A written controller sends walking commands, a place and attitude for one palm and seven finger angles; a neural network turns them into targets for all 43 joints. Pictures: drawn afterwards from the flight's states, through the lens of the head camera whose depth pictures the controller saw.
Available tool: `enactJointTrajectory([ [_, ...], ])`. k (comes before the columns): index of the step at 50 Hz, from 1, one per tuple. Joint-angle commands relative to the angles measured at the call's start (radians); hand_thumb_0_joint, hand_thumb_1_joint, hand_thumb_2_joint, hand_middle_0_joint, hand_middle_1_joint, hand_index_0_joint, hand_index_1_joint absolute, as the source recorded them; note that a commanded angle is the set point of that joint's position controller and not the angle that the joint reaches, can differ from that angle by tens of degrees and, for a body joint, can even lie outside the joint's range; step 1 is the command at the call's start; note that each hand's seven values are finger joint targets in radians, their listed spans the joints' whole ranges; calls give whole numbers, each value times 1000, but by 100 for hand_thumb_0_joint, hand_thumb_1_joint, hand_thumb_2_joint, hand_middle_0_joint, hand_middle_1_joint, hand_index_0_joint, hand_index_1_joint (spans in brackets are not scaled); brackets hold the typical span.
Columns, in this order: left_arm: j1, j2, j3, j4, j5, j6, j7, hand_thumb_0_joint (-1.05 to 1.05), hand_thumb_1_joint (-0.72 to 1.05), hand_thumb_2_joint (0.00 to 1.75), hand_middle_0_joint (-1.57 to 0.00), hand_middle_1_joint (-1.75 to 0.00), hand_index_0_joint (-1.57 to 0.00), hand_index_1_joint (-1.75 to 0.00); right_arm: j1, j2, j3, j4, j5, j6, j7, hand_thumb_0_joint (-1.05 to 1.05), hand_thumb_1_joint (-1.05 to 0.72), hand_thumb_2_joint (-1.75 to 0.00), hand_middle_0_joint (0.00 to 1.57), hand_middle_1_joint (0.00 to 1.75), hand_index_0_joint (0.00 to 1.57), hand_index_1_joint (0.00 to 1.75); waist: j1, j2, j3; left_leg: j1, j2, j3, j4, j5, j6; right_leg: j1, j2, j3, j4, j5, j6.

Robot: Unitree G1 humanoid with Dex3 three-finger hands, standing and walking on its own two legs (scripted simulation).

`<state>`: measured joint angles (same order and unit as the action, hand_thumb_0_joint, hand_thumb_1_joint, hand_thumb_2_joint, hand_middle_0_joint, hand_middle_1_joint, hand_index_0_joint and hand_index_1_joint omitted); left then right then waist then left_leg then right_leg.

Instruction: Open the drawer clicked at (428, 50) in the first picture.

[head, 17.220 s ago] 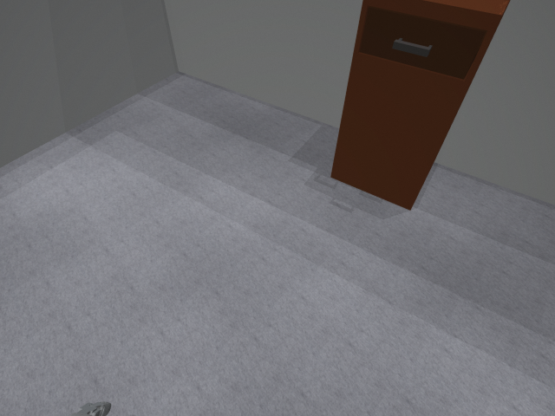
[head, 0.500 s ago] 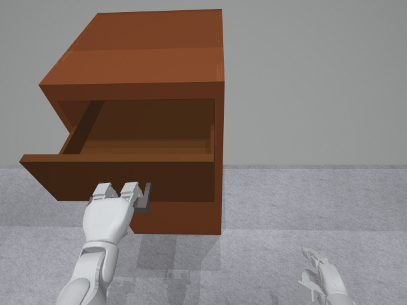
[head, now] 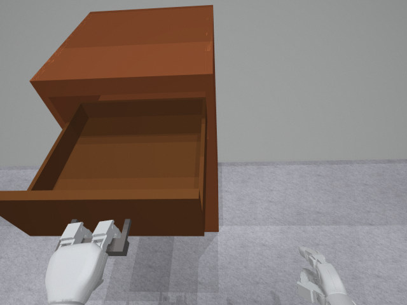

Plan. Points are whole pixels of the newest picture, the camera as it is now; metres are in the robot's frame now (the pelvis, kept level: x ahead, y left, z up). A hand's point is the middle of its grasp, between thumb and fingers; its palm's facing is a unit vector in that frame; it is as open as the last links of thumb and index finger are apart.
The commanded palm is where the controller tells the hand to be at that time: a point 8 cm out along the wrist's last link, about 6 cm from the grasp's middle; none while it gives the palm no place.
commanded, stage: pull the drawer open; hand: left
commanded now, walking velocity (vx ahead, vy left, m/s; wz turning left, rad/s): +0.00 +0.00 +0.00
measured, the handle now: (96, 235) +0.23 +0.23 +0.03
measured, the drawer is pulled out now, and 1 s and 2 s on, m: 0.30 0.30 0.30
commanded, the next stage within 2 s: open the thumb to release the handle in 0.52 s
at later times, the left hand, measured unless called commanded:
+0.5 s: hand (95, 273) +0.17 +0.22 +0.01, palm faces +0.01 -0.12 -0.99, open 6.3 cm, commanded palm +0.12 +0.22 +0.07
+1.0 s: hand (93, 269) +0.18 +0.22 +0.01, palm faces +0.03 -0.12 -0.99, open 9.7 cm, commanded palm +0.15 +0.22 +0.07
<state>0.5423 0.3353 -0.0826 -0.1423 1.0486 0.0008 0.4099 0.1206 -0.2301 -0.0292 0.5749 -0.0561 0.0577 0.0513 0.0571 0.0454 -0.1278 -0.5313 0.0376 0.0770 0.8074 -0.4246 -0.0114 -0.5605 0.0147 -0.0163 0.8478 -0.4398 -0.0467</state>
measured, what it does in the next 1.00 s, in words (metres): stands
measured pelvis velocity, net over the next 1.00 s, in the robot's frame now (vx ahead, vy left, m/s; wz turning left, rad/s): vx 0.00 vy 0.00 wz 0.01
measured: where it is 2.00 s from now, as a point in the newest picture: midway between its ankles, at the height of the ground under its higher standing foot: outside the picture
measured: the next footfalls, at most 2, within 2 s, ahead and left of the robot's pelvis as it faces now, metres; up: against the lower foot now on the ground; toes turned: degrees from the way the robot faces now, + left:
none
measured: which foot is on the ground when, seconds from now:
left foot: down 0.00-1.00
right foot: down 0.00-1.00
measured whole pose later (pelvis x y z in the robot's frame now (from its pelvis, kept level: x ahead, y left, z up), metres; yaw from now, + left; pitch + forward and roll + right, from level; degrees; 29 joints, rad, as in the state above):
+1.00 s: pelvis +0.00 +0.00 +0.00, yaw +1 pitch +8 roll +1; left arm 0.48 0.32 -0.12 -0.13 1.05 0.06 0.40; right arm 0.12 -0.22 0.00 0.56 -0.04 0.05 0.03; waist 0.08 0.05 -0.12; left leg -0.53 0.03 0.06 0.83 -0.43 -0.01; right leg -0.55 0.01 -0.03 0.86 -0.44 -0.04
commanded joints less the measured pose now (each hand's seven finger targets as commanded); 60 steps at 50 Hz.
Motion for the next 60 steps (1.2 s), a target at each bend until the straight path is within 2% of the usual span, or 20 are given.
enactJointTrajectory([
  [1, 206, 125, 112, -259, -17, -11, 74, 0, 90, 90, -40, -135, -40, -135, -132, -85, -25, -186, 6, -49, 4, 0, -90, -90, 20, 30, 20, 30, 50, -48, -149, 89, -67, -46, -41, 331, 30, 86, 11, 77, -115, 409, -3],
  [5, 371, 153, 152, -298, -42, -6, 79, 0, 90, 90, -40, -135, -40, -135, -139, -91, -15, -211, 12, -44, 16, 0, -90, -90, 20, 30, 20, 30, 70, -46, -160, 55, -62, -43, -26, 374, 26, 115, 4, 99, -90, 497, 1],
  [7, 336, 147, 144, -317, -41, 1, 81, 0, 90, 90, -40, -135, -40, -135, -139, -96, -16, -216, 9, -36, 18, 0, -90, -90, 20, 30, 20, 30, 55, -30, -136, 44, -64, -45, -21, 354, 28, 86, 7, 96, -86, 473, 0],
  [9, 351, 158, 169, -318, -39, 2, 92, 0, 90, 90, -40, -135, -40, -135, -134, -98, -20, -218, 10, -33, 18, 0, -90, -90, 20, 30, 20, 30, 57, -10, -140, 48, -59, -49, -17, 374, 27, 79, 13, 100, -82, 478, -5],
  [13, 345, 140, 149, -318, -28, 5, 110, 0, 90, 90, -40, -135, -40, -135, -114, -99, -27, -217, 6, -31, 29, 0, -90, -90, 20, 30, 20, 30, 41, -21, -157, 54, -54, -56, 8, 394, 29, 29, 18, 85, -53, 456, -5],
  [15, 375, 128, 139, -331, -28, 9, 120, 0, 90, 90, -40, -135, -40, -135, -107, -97, -29, -225, 6, -34, 32, 0, -90, -90, 20, 30, 20, 30, 49, -19, -194, 64, -49, -60, 18, 429, 28, 29, 18, 75, -35, 456, -5],
  [19, 362, 122, 132, -338, -25, 21, 131, 0, 90, 90, -40, -135, -40, -135, -103, -99, -31, -226, 9, -31, 30, 0, -90, -90, 20, 30, 20, 30, 41, -26, -206, 59, -47, -69, 30, 450, 27, 23, 21, 67, -20, 472, -6],
  [21, 338, 120, 123, -335, -21, 28, 133, 0, 90, 90, -40, -135, -40, -135, -96, -97, -33, -220, 10, -32, 30, 0, -90, -90, 20, 30, 20, 30, 31, -37, -204, 63, -44, -68, 35, 442, 28, 8, 20, 62, -19, 464, -2],
  [30, 335, 121, 111, -333, -18, 45, 126, 0, 90, 90, -40, -135, -40, -135, -96, -90, -19, -225, 17, -33, 24, 0, -90, -90, 20, 30, 20, 30, 36, -44, -196, 76, -40, -75, 34, 476, 29, 16, 22, 58, -20, 476, 2],
  [31, -38, 174, 138, -296, 12, 56, 133, 0, 90, 90, -40, -135, -40, -135, -99, -113, -22, -177, 9, -13, 1, 0, -90, -90, 20, 30, 20, 30, -40, -63, -156, 65, -45, -83, 35, 375, 26, -55, 23, 62, -40, 418, 3],
  [32, -26, 156, 151, -285, 21, 55, 143, 0, 83, 87, -40, -134, -40, -134, -91, -96, -27, -196, -1, -22, -13, 0, -90, -90, 20, 30, 20, 30, -1, -34, -179, 77, -49, -73, 24, 335, 29, -34, 24, 46, -50, 365, 4],
  [36, -3, 95, 67, -244, -1, 82, 114, 0, 55, 75, -38, -131, -38, -131, -96, -90, -28, -186, 18, -36, -27, 0, -90, -90, 20, 30, 20, 30, 5, -28, -221, 135, -47, -68, -4, 387, 32, 29, 23, 24, -74, 390, 5],
  [37, -3, 81, 35, -244, -3, 87, 98, 0, 48, 72, -37, -130, -37, -130, -100, -90, -24, -185, 18, -40, -28, 0, -90, -90, 20, 30, 20, 30, 1, -40, -203, 136, -48, -68, -8, 402, 35, 31, 21, 24, -81, 397, 8],
  [39, 16, 101, 41, -236, -5, 89, 72, 0, 34, 66, -36, -129, -36, -129, -110, -88, -14, -185, 23, -41, -32, 0, -90, -90, 20, 30, 20, 30, 13, -59, -193, 132, -50, -70, -24, 401, 34, 67, 20, 26, -93, 410, 9],
  [42, -26, 120, 43, -200, 24, 73, 51, 0, 13, 57, -35, -127, -35, -127, -125, -83, -1, -172, 19, -44, -35, 0, -90, -90, 20, 30, 20, 30, 17, -80, -110, 108, -58, -62, -47, 323, 32, 44, 20, 37, -119, 347, 9],
  [44, -64, 115, 35, -203, 32, 64, 44, 0, -1, 51, -33, -125, -33, -125, -128, -82, -1, -172, 17, -45, -34, 0, -90, -90, 20, 30, 20, 30, 19, -39, -106, 122, -60, -62, -60, 295, 29, 42, 21, 39, -134, 295, 1],
  [45, -46, 94, 19, -192, 30, 59, 39, 0, -8, 48, -33, -124, -33, -124, -127, -77, -1, -174, 16, -51, -31, 0, -90, -90, 20, 30, 20, 30, 24, -43, -98, 125, -61, -59, -61, 282, 32, 38, 19, 36, -140, 275, 2],
  [47, -35, 117, 45, -187, 20, 49, 35, 0, -22, 42, -32, -123, -32, -123, -131, -80, -2, -174, 16, -55, -37, 0, -90, -90, 20, 30, 20, 30, 31, -54, -102, 116, -66, -55, -68, 266, 33, 63, 17, 41, -152, 284, 5],
  [51, -97, 122, 64, -163, 19, 43, 33, 0, -50, 30, -30, -120, -30, -120, -136, -80, -6, -159, 16, -53, -43, 0, -90, -90, 20, 30, 20, 30, 20, -42, -80, 119, -66, -55, -81, 240, 32, 60, 18, 39, -171, 263, 5],
  [60, -157, 160, 113, -121, 12, 35, 47, 0, -50, 30, -30, -120, -30, -120, -137, -85, -12, -136, 13, -58, -66, 0, -90, -90, 20, 30, 20, 30, 24, -56, -117, 110, -73, -49, -92, 228, 32, 100, 8, 51, -184, 288, 13],
])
